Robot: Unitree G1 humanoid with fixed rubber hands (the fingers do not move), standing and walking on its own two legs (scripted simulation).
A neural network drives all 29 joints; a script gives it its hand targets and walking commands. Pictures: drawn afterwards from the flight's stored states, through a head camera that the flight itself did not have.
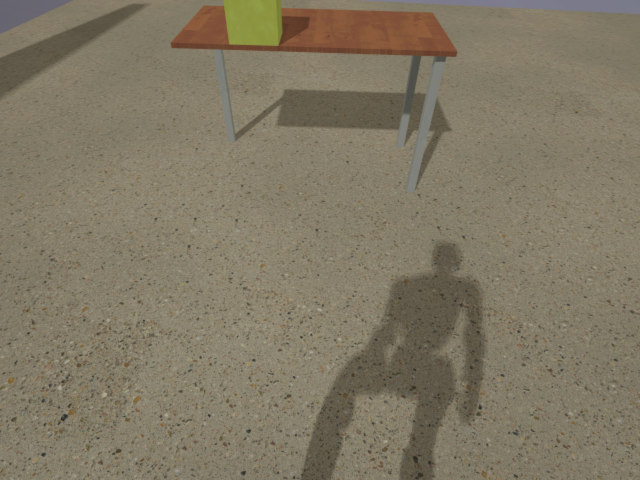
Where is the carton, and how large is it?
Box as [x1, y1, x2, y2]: [223, 0, 281, 45]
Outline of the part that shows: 223,0 229,43 278,45 281,35 280,0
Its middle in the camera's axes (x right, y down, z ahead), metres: -0.26 -0.93 +1.51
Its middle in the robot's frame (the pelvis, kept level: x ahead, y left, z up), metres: +1.77 +0.31 +0.07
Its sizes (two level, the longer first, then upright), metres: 0.196 0.166 0.245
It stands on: a table, 0.72 m high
